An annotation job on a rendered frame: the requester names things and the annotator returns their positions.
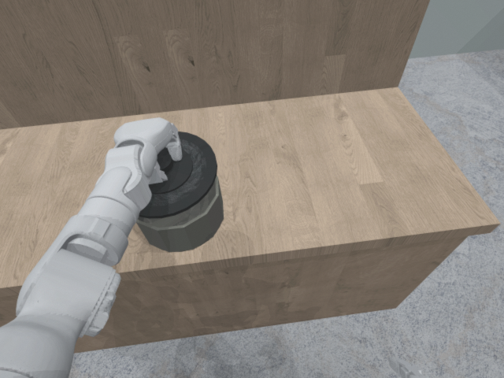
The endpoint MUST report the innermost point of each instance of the pot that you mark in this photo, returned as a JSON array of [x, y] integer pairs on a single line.
[[189, 229]]

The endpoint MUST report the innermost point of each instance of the robot left upper arm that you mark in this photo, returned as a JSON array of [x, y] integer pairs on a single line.
[[73, 297]]

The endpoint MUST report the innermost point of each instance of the right robot hand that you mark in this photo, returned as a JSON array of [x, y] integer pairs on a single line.
[[405, 369]]

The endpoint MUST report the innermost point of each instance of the left robot hand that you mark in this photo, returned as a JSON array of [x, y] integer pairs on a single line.
[[160, 133]]

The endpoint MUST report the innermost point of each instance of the table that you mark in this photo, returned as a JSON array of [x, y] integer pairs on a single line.
[[337, 197]]

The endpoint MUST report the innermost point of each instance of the lid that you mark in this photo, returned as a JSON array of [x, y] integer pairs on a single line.
[[189, 180]]

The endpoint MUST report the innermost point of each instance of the knob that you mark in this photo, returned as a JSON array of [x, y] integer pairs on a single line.
[[165, 161]]

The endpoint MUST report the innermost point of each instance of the robot left forearm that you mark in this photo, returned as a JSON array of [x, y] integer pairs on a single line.
[[101, 228]]

